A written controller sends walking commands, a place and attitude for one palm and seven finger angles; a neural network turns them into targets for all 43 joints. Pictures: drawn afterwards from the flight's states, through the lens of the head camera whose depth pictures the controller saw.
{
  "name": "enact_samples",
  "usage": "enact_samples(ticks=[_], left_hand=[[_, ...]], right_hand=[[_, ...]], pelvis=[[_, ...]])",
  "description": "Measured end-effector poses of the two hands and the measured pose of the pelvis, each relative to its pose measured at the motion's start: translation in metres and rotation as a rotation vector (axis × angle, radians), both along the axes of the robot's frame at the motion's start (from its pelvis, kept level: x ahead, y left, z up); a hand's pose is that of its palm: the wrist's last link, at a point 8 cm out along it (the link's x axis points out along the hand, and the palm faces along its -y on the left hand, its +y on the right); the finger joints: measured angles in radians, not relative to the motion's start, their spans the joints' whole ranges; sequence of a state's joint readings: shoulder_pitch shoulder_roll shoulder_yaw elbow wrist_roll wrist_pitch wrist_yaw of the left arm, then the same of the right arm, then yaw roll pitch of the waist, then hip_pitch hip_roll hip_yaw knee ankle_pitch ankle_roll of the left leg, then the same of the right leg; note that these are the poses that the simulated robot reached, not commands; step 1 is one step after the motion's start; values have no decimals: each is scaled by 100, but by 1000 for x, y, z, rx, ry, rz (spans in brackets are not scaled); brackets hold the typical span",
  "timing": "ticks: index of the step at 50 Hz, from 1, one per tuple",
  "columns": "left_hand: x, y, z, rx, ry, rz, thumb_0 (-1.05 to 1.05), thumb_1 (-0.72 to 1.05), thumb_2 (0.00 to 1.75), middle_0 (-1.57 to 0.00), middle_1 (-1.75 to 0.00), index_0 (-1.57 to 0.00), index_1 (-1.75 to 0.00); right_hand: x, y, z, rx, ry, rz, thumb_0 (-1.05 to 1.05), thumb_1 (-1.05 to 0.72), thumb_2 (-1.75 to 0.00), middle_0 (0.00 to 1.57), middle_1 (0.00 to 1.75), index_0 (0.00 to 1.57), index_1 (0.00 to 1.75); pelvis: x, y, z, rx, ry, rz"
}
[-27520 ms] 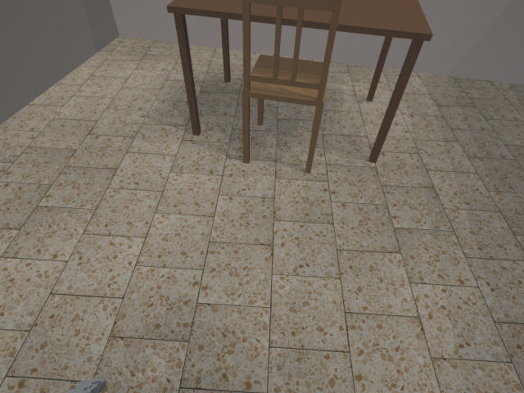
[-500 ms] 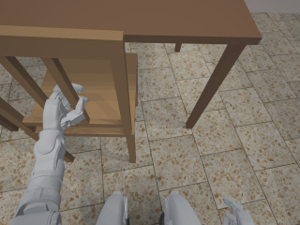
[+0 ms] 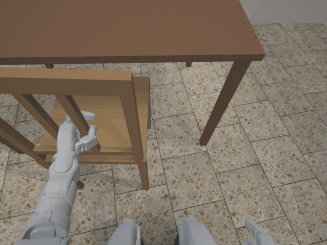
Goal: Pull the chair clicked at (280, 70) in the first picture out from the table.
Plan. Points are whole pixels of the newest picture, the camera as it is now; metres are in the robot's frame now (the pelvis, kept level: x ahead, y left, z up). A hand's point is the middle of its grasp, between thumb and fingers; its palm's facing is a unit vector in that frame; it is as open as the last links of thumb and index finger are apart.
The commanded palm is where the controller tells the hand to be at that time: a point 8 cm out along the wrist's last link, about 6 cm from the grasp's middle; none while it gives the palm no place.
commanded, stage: step backward, pulling the chair out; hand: left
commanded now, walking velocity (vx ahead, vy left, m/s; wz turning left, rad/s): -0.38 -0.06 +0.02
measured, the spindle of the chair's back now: (50, 126) +0.42 +0.29 -0.01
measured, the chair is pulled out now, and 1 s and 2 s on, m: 0.06 0.17 0.19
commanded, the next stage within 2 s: none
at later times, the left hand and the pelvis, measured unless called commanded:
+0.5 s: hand (103, 154) +0.34 +0.14 -0.01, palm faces +0.06 -0.99 -0.15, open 5.2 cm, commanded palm +0.32 +0.20 -0.01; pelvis -0.02 +0.00 +0.04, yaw -2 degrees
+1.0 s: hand (114, 175) +0.28 +0.11 -0.01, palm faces -0.04 -0.98 -0.19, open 5.2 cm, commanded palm +0.28 +0.16 +0.00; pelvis -0.06 +0.00 +0.05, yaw -1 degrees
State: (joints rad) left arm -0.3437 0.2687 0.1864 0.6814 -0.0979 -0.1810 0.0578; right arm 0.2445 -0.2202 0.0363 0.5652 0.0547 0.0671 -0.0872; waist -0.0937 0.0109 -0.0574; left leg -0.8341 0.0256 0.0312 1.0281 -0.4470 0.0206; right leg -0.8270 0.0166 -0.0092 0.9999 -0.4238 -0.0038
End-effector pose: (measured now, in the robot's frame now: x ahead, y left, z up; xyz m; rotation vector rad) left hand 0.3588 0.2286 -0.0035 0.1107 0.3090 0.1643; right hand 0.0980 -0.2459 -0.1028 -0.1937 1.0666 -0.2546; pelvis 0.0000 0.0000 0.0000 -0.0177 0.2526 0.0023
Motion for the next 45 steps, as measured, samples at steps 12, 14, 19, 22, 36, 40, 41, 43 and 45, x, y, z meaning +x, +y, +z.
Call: enact_samples(ticks=[12,14,19,22,36,40,41,43,45], left_hand=[[-9,-12,7,-28,105,-33,3,74,78,-24,-103,-48,-144],[-12,-14,8,-21,113,-47,3,74,78,-24,-103,-48,-144],[-25,-20,9,-15,129,-61,3,73,77,-24,-102,-47,-144],[-36,-26,10,-11,139,-61,3,73,77,-24,-101,-48,-145],[-70,-60,13,51,188,-64,2,68,77,-29,-108,-50,-145],[-78,-65,14,52,200,-83,2,68,76,-28,-110,-50,-145],[-79,-66,14,56,203,-93,2,68,76,-28,-111,-50,-145],[-82,-67,14,57,205,-112,1,68,76,-27,-112,-50,-145],[-85,-67,14,56,207,-128,1,68,76,-26,-114,-50,-145]], right_hand=[[-33,-16,52,-127,94,-66,1,-90,-90,20,30,21,30],[-37,-15,53,-121,89,-80,1,-90,-90,20,30,21,30],[-47,-8,45,-69,83,-97,1,-91,-90,20,30,21,30],[-52,-4,37,-29,90,-93,1,-91,-90,20,30,21,30],[-64,-32,32,-18,58,-73,1,-90,-90,20,30,21,30],[-72,-43,41,-56,54,-80,1,-91,-90,20,30,21,30],[-74,-44,43,-67,54,-81,1,-91,-90,20,30,21,30],[-77,-45,46,-84,51,-86,1,-91,-90,20,30,21,30],[-80,-42,49,-93,46,-93,1,-91,-90,20,30,21,30]], pelvis=[[-2,14,38,-27,-78,-14],[-5,15,39,-24,-90,-22],[-13,12,42,-12,-121,-41],[-16,7,43,-11,-135,-44],[-46,-19,47,4,-167,-8],[-52,-15,51,7,-182,-2],[-54,-13,51,5,-184,-2],[-56,-9,52,0,-190,-4],[-58,-5,52,-1,-197,-8]])
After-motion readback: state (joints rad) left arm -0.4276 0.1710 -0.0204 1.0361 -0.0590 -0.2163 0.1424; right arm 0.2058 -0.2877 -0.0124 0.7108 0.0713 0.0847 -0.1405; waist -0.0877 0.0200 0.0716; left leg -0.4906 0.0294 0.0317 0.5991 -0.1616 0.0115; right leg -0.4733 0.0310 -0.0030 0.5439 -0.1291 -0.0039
